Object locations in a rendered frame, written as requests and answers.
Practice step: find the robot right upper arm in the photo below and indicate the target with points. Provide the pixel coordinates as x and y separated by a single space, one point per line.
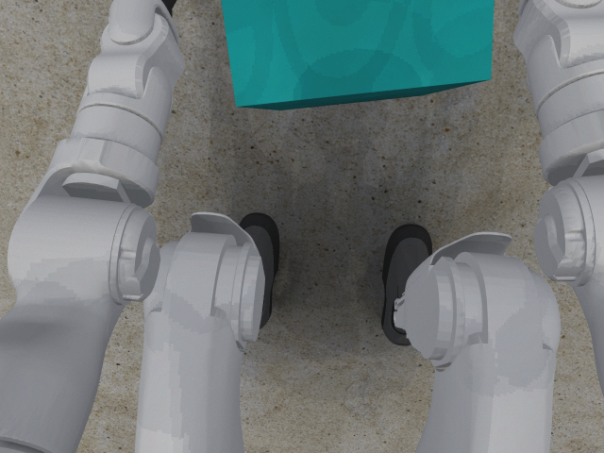
569 244

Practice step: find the left robot foot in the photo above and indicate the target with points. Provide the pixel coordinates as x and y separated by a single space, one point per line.
263 230

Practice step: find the left robot forearm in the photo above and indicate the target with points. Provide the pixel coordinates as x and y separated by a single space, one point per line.
120 123

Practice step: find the robot left upper arm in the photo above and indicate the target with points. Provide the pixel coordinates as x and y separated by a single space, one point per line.
75 264

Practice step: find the left robot thigh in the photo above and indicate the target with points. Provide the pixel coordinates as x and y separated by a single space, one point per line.
189 394

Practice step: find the carton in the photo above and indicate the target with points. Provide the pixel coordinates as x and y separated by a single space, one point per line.
295 54

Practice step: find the right robot forearm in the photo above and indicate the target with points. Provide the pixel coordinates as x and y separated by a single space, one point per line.
562 42

